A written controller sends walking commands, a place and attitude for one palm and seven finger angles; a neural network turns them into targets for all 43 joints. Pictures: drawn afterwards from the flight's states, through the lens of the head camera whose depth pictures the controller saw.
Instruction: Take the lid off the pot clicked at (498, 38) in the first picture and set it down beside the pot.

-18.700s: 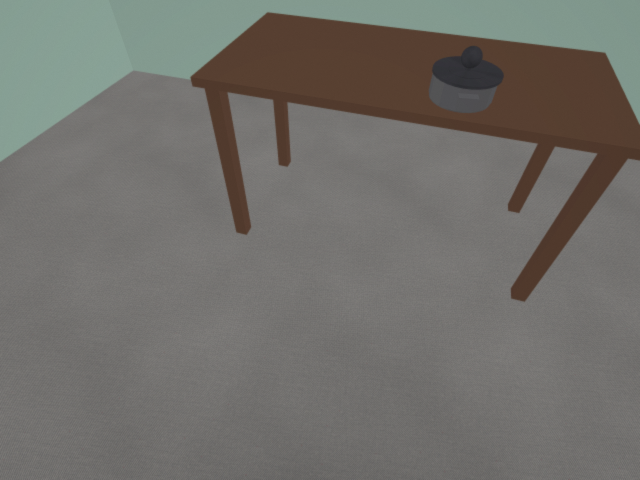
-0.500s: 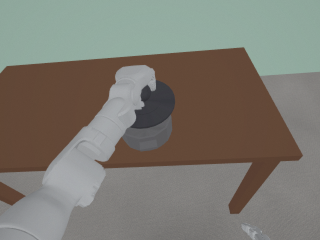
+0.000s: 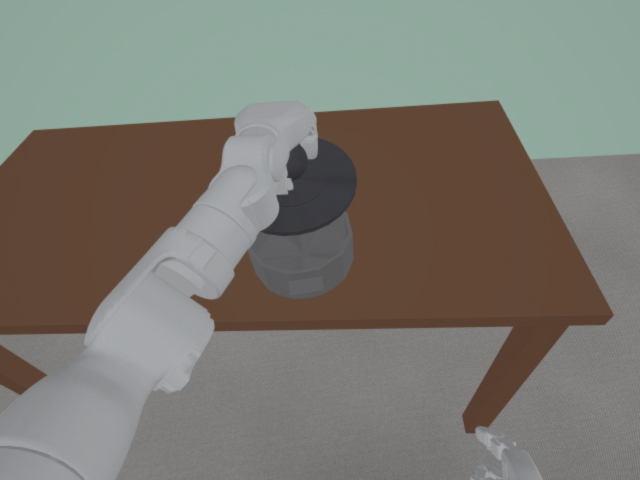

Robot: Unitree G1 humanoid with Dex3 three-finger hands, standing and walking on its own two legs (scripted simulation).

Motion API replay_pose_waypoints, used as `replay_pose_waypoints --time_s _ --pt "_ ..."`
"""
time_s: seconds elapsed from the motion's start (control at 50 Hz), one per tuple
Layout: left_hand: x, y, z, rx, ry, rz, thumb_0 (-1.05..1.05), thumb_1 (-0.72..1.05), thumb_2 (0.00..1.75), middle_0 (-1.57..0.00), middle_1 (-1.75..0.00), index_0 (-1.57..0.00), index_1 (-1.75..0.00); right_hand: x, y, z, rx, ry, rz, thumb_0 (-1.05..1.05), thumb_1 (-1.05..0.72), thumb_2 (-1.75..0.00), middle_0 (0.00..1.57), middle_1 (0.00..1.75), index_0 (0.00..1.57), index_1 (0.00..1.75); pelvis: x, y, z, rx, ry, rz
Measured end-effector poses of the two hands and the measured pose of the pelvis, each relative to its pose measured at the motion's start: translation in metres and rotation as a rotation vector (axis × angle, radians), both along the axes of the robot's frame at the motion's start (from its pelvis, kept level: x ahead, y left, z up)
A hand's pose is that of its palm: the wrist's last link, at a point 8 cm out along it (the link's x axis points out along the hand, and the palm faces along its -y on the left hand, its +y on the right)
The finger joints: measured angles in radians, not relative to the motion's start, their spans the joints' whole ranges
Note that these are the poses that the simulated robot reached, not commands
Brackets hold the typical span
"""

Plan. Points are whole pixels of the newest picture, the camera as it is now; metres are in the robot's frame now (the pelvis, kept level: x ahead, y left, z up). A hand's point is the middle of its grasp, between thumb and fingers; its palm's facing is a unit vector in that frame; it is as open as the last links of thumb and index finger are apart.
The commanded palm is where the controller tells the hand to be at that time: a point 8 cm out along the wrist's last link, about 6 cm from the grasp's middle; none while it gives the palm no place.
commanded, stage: lift the lid straight up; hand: left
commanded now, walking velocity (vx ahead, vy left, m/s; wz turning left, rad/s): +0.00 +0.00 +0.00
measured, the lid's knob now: (287, 160) +0.49 +0.04 +0.16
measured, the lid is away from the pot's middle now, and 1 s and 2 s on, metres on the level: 0.00 0.03 0.15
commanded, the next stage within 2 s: move the lid sideways beside the pot in 0.62 s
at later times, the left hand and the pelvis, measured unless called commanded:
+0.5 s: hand (281, 135) +0.46 +0.04 +0.21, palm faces -0.15 -0.04 -0.99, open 8.3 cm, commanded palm +0.44 +0.05 +0.28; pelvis +0.00 +0.00 +0.00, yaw +0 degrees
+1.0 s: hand (248, 139) +0.47 +0.08 +0.21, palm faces -0.21 -0.05 -0.98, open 8.3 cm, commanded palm +0.45 +0.10 +0.28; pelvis +0.00 +0.00 +0.00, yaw +0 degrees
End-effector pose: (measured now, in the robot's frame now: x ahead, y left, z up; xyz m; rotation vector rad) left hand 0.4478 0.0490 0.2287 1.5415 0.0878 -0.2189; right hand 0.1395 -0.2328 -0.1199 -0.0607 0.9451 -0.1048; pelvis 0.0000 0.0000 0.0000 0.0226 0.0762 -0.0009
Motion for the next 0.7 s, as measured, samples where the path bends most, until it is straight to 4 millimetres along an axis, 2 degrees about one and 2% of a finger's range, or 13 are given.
replay_pose_waypoints --time_s 0.32,0.5,0.7 --pt "0.004 -0.008 0.028 -0.028 -0.026 -0.008 0.0 0.13 0.9 -0.67 -0.87 -0.64 -0.86 -0.011 0.0 -0.005 0.002 0.018 -0.002 0.01 -0.91 -0.9 0.2 0.3 0.19 0.3 0.0 0.002 0.001 0.001 0.0 -0.006" --pt "0.003 -0.005 0.042 -0.026 -0.047 -0.005 0.0 0.13 0.9 -0.67 -0.87 -0.64 -0.86 -0.007 -0.003 -0.002 -0.004 0.002 0.005 0.01 -0.91 -0.9 0.2 0.3 0.19 0.3 -0.001 0.001 0.001 0.001 -0.001 -0.004" --pt "0.002 0.003 0.039 -0.015 -0.018 0.013 0.0 0.12 0.9 -0.67 -0.87 -0.64 -0.86 0.001 -0.003 0.005 -0.019 -0.026 0.01 0.01 -0.91 -0.9 0.2 0.3 0.19 0.3 -0.003 0.001 0.001 0.0 -0.003 -0.001"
